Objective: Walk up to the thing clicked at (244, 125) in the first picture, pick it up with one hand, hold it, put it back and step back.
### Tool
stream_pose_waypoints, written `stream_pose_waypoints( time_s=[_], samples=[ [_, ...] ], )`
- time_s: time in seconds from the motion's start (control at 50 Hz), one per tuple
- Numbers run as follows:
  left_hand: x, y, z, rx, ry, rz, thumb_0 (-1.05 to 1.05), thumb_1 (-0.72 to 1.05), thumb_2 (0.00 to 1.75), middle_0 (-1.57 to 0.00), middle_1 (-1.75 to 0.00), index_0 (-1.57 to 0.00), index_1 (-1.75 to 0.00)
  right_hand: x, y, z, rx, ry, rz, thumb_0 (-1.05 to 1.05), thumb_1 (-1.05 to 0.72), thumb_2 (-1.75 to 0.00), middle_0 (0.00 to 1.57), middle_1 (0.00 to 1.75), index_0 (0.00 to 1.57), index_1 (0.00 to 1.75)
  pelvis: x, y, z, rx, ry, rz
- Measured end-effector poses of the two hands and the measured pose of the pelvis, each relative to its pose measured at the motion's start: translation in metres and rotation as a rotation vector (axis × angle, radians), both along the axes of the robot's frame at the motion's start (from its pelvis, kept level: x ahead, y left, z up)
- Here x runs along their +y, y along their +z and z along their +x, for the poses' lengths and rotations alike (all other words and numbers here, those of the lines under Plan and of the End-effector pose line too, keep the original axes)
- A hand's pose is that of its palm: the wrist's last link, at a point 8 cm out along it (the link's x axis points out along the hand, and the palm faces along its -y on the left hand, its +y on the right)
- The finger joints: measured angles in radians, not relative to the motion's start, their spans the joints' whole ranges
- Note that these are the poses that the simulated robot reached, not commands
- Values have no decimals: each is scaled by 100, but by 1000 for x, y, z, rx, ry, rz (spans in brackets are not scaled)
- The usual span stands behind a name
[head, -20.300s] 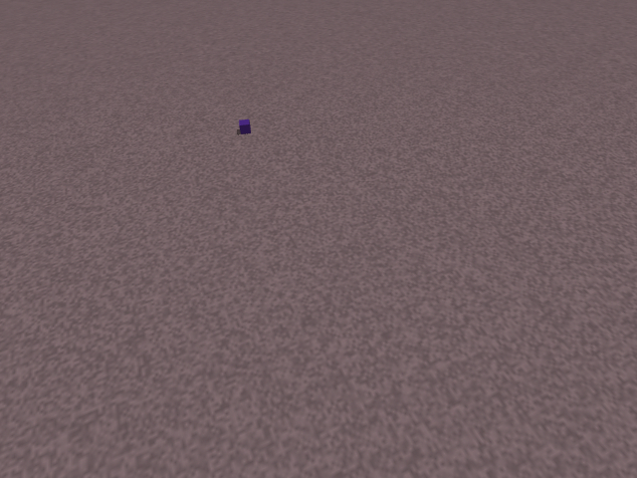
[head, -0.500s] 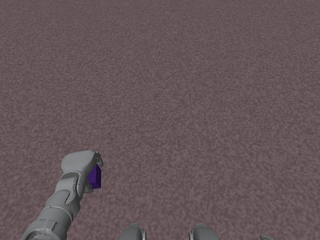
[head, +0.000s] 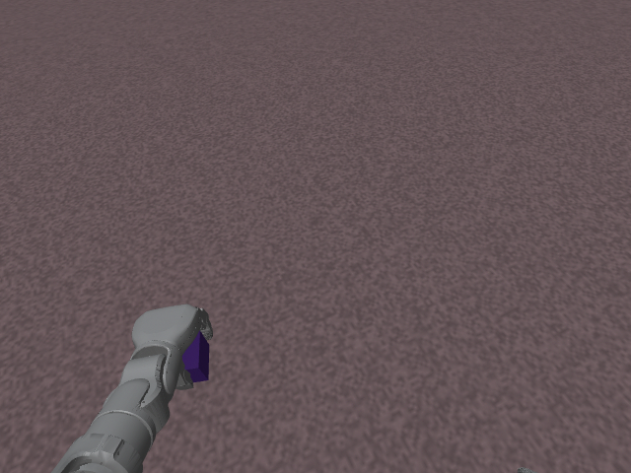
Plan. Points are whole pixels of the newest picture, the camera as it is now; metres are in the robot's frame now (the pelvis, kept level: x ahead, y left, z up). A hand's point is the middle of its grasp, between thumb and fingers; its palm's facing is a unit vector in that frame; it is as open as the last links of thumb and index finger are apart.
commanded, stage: hold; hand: left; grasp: from above
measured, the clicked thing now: (185, 358) +0.32 +0.23 -0.10
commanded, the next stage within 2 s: crouch in 1.74 s
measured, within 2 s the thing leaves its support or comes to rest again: neither
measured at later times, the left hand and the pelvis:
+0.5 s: hand (171, 345) +0.32 +0.22 -0.04, palm faces -0.43 -0.07 -0.90, open 8.6 cm; pelvis +0.01 +0.00 +0.02, yaw +0 degrees
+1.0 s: hand (167, 355) +0.29 +0.22 -0.02, palm faces -0.43 -0.07 -0.90, open 8.6 cm; pelvis -0.01 +0.00 +0.02, yaw +0 degrees
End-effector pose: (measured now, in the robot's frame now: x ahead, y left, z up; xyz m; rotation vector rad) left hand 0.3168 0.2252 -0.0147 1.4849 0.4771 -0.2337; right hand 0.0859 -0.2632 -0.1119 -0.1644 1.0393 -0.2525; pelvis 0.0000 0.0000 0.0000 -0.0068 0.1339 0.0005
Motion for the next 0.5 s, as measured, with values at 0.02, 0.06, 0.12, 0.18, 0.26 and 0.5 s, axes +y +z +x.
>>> stream_pose_waypoints(
  time_s=[0.02, 0.06, 0.12, 0.18, 0.26, 0.5],
  samples=[
    [0, 2, 1, -1, -1, 0, -2, 15, 37, -84, -39, -89, -33, 0, 1, 2, -3, 0, 1, 1, -90, -90, 20, 30, 20, 30, 0, 1, 1, -3, 0, 0],
    [1, 6, 4, -2, -1, 0, -2, 15, 37, -84, -39, -89, -33, 0, 3, 5, -9, -1, 3, 1, -90, -90, 20, 30, 20, 30, 0, 3, 3, -8, -2, 1],
    [2, 11, 6, -2, -2, 3, -2, 15, 37, -84, -39, -89, -33, 0, 6, 9, -16, 0, 6, 1, -90, -90, 20, 30, 20, 30, 1, 5, 5, -17, -4, 2],
    [2, 16, 8, -2, -3, 4, -2, 15, 37, -84, -39, -89, -33, 1, 8, 13, -22, 2, 10, 1, -90, -90, 20, 30, 20, 30, 2, 7, 7, -24, -4, 2],
    [2, 20, 9, 2, -7, -3, -2, 15, 37, -84, -39, -89, -33, 2, 12, 18, -31, 4, 15, 1, -90, -90, 20, 30, 20, 30, 2, 10, 9, -35, -7, 3],
    [0, 33, 4, -4, -22, 6, -2, 14, 37, -85, -38, -90, -33, 5, 19, 25, -52, 21, 29, 1, -90, -90, 20, 30, 20, 30, 2, 15, 9, -67, -8, 3]
  ],
)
